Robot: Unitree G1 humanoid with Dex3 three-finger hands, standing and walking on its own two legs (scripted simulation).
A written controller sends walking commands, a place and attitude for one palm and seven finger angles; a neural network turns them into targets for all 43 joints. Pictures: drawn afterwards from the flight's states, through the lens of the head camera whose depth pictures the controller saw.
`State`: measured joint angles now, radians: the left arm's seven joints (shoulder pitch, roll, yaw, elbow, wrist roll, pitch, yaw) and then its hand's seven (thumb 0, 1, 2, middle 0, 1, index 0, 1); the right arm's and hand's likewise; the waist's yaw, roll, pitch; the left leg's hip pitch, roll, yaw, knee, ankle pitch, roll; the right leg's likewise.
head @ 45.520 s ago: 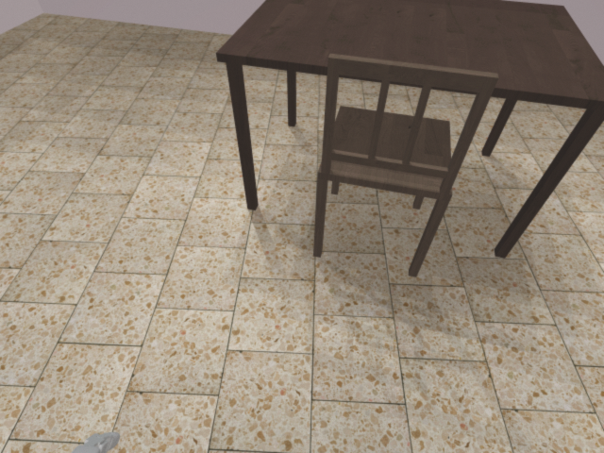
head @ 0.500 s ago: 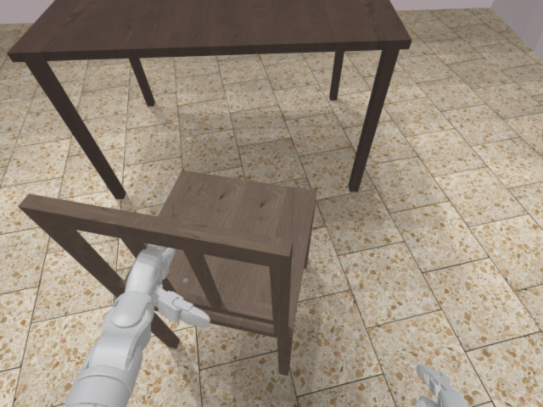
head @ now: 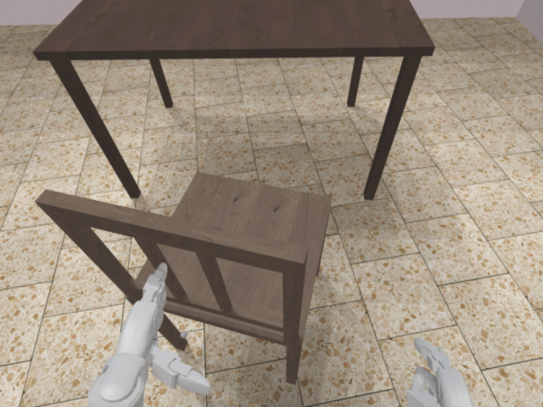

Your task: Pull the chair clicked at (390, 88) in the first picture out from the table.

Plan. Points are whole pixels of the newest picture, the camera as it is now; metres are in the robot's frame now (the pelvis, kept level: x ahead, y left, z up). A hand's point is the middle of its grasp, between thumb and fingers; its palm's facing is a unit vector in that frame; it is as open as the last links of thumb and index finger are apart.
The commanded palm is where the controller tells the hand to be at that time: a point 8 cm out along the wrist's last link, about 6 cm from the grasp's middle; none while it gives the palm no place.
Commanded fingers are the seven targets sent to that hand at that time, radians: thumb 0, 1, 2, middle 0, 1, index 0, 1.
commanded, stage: draw the fingers out of the gap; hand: left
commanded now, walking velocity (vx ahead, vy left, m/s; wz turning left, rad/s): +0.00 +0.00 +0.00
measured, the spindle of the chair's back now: (163, 268) +0.36 +0.21 -0.07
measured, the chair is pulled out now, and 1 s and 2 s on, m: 0.54 0.54 0.54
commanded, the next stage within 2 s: draw the hand back to the body in 0.26 s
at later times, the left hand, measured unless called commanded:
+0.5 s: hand (166, 370) +0.18 +0.14 +0.02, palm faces +0.02 -1.00 -0.04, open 17.5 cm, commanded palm +0.15 +0.21 +0.03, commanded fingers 0.00 -0.55 0.20 0.00 0.00 0.00 0.00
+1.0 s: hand (90, 356) +0.18 +0.20 +0.09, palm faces +0.17 -0.94 -0.29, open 16.8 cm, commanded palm +0.14 +0.26 +0.12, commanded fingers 0.00 -0.12 0.41 -0.06 -0.09 -0.06 -0.09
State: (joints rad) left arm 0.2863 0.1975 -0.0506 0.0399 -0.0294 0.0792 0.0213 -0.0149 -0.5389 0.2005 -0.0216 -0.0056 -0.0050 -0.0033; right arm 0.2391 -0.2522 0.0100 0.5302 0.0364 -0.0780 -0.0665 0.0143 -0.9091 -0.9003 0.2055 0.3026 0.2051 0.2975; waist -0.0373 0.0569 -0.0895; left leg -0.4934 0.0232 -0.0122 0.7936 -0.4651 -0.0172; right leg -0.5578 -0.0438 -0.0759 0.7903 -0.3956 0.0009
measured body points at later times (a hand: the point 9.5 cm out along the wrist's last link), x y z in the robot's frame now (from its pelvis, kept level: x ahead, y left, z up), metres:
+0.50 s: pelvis -0.01 +0.01 -0.02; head +0.03 +0.01 +0.43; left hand +0.17 +0.20 +0.03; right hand +0.17 -0.22 -0.09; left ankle -0.04 +0.13 -0.71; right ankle +0.00 -0.12 -0.71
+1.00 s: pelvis -0.01 +0.01 +0.00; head +0.01 -0.01 +0.45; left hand +0.16 +0.25 +0.11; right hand +0.18 -0.22 -0.08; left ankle -0.04 +0.13 -0.71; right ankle +0.00 -0.12 -0.71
